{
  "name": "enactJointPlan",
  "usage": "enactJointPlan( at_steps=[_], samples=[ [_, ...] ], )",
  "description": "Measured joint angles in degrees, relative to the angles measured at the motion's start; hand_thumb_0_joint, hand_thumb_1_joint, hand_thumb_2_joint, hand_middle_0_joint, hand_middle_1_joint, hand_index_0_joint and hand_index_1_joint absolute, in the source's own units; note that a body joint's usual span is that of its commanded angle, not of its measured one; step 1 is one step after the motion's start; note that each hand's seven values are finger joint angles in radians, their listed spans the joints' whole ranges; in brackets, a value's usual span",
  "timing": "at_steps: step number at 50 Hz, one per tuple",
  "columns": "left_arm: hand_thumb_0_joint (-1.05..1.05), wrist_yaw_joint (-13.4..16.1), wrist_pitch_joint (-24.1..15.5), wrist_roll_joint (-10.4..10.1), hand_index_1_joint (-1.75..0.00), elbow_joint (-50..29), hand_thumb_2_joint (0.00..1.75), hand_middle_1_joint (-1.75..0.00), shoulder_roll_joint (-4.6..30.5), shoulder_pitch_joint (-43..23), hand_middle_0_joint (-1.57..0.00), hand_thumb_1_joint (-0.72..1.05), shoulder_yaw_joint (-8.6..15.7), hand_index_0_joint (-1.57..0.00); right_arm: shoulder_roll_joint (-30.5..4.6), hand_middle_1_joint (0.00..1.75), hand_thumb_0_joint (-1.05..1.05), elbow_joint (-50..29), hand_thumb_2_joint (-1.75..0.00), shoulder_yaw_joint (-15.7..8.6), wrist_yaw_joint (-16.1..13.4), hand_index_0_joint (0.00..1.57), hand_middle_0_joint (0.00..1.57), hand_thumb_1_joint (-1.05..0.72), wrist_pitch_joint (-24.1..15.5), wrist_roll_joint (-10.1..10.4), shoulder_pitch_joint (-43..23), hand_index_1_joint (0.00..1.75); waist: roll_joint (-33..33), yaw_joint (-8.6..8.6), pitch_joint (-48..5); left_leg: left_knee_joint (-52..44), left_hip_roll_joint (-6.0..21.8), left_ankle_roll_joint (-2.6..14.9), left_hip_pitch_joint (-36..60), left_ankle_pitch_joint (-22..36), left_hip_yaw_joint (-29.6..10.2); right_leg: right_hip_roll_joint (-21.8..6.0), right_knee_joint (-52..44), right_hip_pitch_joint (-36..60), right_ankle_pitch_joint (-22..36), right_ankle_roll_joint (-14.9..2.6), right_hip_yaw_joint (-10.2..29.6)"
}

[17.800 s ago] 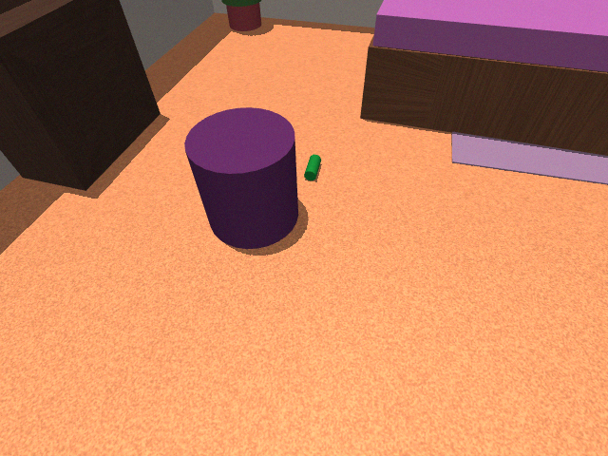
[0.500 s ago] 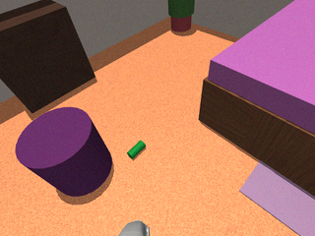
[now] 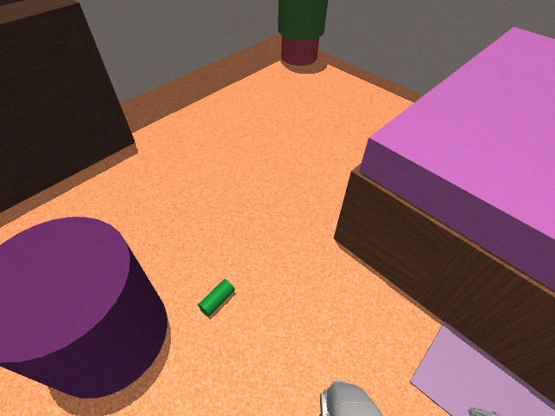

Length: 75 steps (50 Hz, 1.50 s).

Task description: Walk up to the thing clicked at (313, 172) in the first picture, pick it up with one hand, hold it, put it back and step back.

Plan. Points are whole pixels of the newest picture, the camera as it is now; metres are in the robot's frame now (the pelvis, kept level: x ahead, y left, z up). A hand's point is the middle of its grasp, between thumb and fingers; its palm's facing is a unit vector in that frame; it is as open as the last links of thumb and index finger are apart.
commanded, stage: walk up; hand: left
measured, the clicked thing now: (216, 297) +0.62 +0.22 -0.74
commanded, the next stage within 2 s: stand in 1.82 s
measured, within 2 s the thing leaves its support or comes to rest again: neither
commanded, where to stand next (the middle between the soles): +0.18 -0.01 m, yaw +0 degrees
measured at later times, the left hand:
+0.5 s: hand (123, 412) +0.16 +0.26 -0.15, palm faces -0.01 -0.91 -0.41, open 7.4 cm
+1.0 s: hand (124, 397) +0.18 +0.26 -0.15, palm faces +0.03 -0.93 -0.36, open 7.3 cm
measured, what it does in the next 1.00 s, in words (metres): walks ahead: right foot, then left foot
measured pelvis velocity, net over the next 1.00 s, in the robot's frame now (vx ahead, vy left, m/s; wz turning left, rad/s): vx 0.12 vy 0.00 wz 0.03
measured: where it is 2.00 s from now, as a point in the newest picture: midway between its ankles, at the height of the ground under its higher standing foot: outside the picture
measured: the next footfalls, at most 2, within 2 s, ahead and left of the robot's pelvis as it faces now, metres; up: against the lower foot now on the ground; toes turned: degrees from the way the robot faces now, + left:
right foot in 0.12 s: +0.17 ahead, -0.14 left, +0.00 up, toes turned -2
left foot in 0.46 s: +0.17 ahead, +0.13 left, +0.00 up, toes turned +2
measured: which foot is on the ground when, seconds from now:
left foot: down 0.00-0.14, up 0.16-0.44, down 0.46-1.00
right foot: up 0.00-0.10, down 0.12-1.00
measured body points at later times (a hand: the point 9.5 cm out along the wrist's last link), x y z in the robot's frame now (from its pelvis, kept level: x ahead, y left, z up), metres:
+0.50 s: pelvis +0.09 -0.01 -0.02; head +0.11 -0.02 +0.43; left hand +0.16 +0.31 -0.13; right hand +0.16 -0.33 -0.15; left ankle +0.14 +0.13 -0.74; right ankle +0.13 -0.14 -0.74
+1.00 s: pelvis +0.12 +0.00 +0.01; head +0.13 -0.01 +0.46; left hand +0.18 +0.31 -0.12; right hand +0.25 -0.29 -0.12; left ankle +0.14 +0.13 -0.74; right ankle +0.13 -0.14 -0.74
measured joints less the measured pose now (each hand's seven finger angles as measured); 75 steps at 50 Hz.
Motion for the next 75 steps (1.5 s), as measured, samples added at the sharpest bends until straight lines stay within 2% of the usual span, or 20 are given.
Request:
enactJointPlan(
  at_steps=[3, 6, 8, 10, 12, 14, 20, 23, 24, 25, 28, 31, 37, 51, 75],
  samples=[
    [0.0, 0.06, -0.39, 0.16, -0.3, 0.31, 0.9, -0.3, -0.45, -0.66, -0.21, 0.91, 0.07, -0.21, -0.83, 0.3, 0.01, 0.08, -0.9, -0.12, 0.02, 0.21, 0.2, -0.9, 0.69, -0.08, 0.97, 0.3, 1.39, -0.64, -0.2, 1.13, 0.41, -0.79, 0.94, -2.14, 0.07, 0.09, -7.1, 1.22, 3.22, 0.03, -0.83],
    [0.0, 0.77, -1.46, 0.34, -0.3, 0.21, 0.9, -0.3, -0.23, -1.1, -0.21, 0.91, 0.25, -0.21, -1.27, 0.3, 0.01, 0.44, -0.9, -0.04, -0.28, 0.21, 0.2, -0.9, 1.88, 0.23, 1.78, 0.3, 2.63, -0.89, -0.41, 6.71, 1.25, -1.93, -0.09, -6.61, -0.56, 1.65, -14.06, 5.32, 7.6, -0.33, -1.54],
    [0.0, 1.62, -2.22, 0.55, -0.3, 0.16, 0.9, -0.3, -0.84, -1.99, -0.21, 0.91, 0.54, -0.21, -1.44, 0.3, 0.01, 1.4, -0.9, -0.03, -0.82, 0.21, 0.2, -0.9, 2.93, 0.4, 1.09, 0.3, 4.66, -0.5, 0.24, 14.94, 2.23, -0.7, -3.04, -10.51, -2.8, 3.13, -12.01, 5.33, 6.99, -0.61, -2.35],
    [0.0, 1.91, -2.29, 0.22, -0.3, -0.4, 0.9, -0.3, -1.59, -2.79, -0.21, 0.91, -0.03, -0.21, -1.37, 0.3, 0.01, 2.38, -0.9, 0.12, -1.27, 0.2, 0.2, -0.91, 3.99, 0.27, -0.13, 0.3, 5.48, 0.09, 1.05, 23.91, 0.6, -0.16, -6.85, -14.21, -5.06, 3.16, -10.67, 5.52, 5.19, -1.06, -2.4],
    [0.0, 2.16, -2.21, -0.08, -0.3, -0.91, 0.9, -0.3, -2.51, -3.21, -0.21, 0.9, -0.7, -0.21, -1.63, 0.3, 0.01, 3.12, -0.9, 0.15, -1.46, 0.2, 0.2, -0.91, 4.41, 0.43, -1.1, 0.3, 6.48, 0.6, 1.55, 29.0, -0.2, -0.04, -10.19, -13.73, -6.13, 3.13, -11.94, 6.76, 5.14, -1.12, -2.49],
    [0.0, 2.35, -2.11, -0.03, -0.3, -1.26, 0.9, -0.3, -3.02, -3.2, -0.21, 0.9, -1.18, -0.21, -1.74, 0.3, 0.01, 3.71, -0.9, 0.09, -1.44, 0.2, 0.2, -0.91, 4.41, 0.41, -1.87, 0.3, 7.08, 0.89, 1.63, 29.67, 0.03, -0.32, -12.61, -11.85, -6.43, 3.09, -13.62, 7.95, 5.49, -1.11, -2.63],
    [0.0, 2.83, -1.2, 0.5, -0.3, -0.77, 0.9, -0.3, -2.64, -3.28, -0.21, 0.9, -1.5, -0.21, -1.14, 0.3, 0.01, 5.86, -0.9, 0.07, -1.36, 0.2, 0.2, -0.91, 4.69, 0.11, -4.01, 0.3, 6.31, 1.6, 1.16, 17.33, 1.56, -1.37, -12.59, -7.67, -6.51, 2.78, -13.61, 8.89, 4.29, -0.57, -2.48],
    [0.0, 2.89, 0.04, 0.14, -0.3, 0.36, 0.9, -0.3, -2.06, -4.35, -0.21, 0.9, -1.59, -0.21, -0.87, 0.3, 0.01, 7.24, -0.9, 0.03, -1.5, 0.2, 0.2, -0.91, 4.39, 0.12, -4.85, 0.3, 5.23, 1.59, 0.69, 10.02, 1.36, -1.13, -9.27, -2.87, -5.84, 2.3, -9.86, 7.63, 1.85, 0.18, -2.43],
    [0.0, 2.96, 0.52, -0.05, -0.3, 0.96, 0.9, -0.3, -1.82, -4.98, -0.21, 0.9, -1.59, -0.21, -0.53, 0.3, 0.01, 7.88, -0.9, -0.06, -1.71, 0.2, 0.2, -0.91, 4.18, -0.03, -5.32, 0.3, 4.25, 1.44, 0.76, 9.11, 0.75, -2.01, -8.73, -0.59, -5.63, 1.63, -8.29, 7.15, 0.91, 0.58, -2.14],
    [0.0, 3.05, 1.06, -0.3, -0.3, 1.71, 0.9, -0.3, -1.78, -5.72, -0.21, 0.9, -1.55, -0.21, -0.1, 0.3, 0.01, 8.47, -0.9, 0.0, -1.88, 0.2, 0.2, -0.91, 4.02, -0.19, -5.79, 0.3, 3.18, 1.49, 0.9, 9.27, 0.2, -2.61, -8.5, -0.48, -5.21, 1.03, -7.57, 7.06, 0.42, 0.86, -1.66],
    [0.0, 3.06, 1.8, -0.8, -0.3, 4.05, 0.9, -0.3, -2.31, -7.28, -0.21, 0.9, -1.83, -0.21, 0.6, 0.3, 0.01, 9.89, -0.9, 0.91, -1.69, 0.2, 0.2, -0.91, 4.02, 0.11, -6.87, 0.3, 2.82, 1.31, 0.35, 9.79, 0.77, -2.88, -8.38, -1.47, -5.65, 2.45, -9.11, 8.34, -1.2, 0.24, -1.14],
    [0.0, 2.77, 1.4, -0.75, -0.3, 6.17, 0.9, -0.3, -2.45, -7.95, -0.21, 0.9, -2.09, -0.21, 1.6, 0.3, 0.01, 11.24, -0.9, 1.96, -1.53, 0.2, 0.2, -0.91, 4.15, 0.33, -8.16, 0.3, 2.03, 1.3, -0.41, 8.42, 1.01, -3.05, -7.55, -1.23, -5.98, 2.85, -12.89, 10.22, 2.66, 1.06, -1.33],
    [0.0, 2.4, 1.17, -0.8, -0.3, 10.46, 0.9, -0.3, -3.1, -9.11, -0.21, 0.9, -2.78, -0.21, 2.61, 0.3, 0.01, 13.48, -0.9, 2.95, -1.33, 0.21, 0.2, -0.9, 3.72, 0.54, -11.01, 0.3, 1.84, 1.54, -1.25, 3.62, 0.9, -2.92, -5.01, 0.42, -6.12, 2.83, -18.45, 13.27, 4.28, 1.75, -1.74],
    [0.0, 2.66, 1.09, -0.7, -0.3, 15.61, 0.9, -0.3, -3.7, -12.68, -0.21, 0.91, -2.69, -0.21, 2.14, 0.3, 0.01, 17.38, -0.9, 2.2, -1.82, 0.21, 0.2, -0.91, 3.96, 1.05, -16.85, 0.3, 3.63, 2.07, -1.25, -5.21, 0.26, -2.83, 0.69, 3.94, -5.79, 2.32, -26.47, 18.61, 7.31, 2.24, -1.82],
    [0.0, 2.59, 1.62, -0.01, -0.3, 16.08, 0.9, -0.3, -4.79, -13.7, -0.21, 0.9, -1.88, -0.21, 2.58, 0.3, 0.01, 20.33, -0.9, 1.91, -1.81, 0.2, 0.2, -0.91, 4.43, 0.44, -12.83, 0.3, 3.05, 0.17, -1.76, -9.13, 0.28, -2.98, 2.92, 5.45, -5.51, 2.4, -29.97, 20.55, 8.69, 2.21, -1.7]
  ],
)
